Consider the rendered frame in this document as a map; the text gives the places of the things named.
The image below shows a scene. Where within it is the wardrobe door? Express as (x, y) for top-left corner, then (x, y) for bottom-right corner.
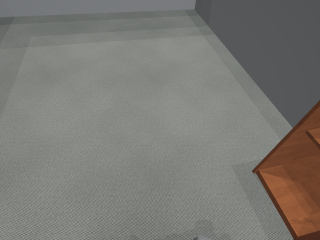
(296, 230), (320, 240)

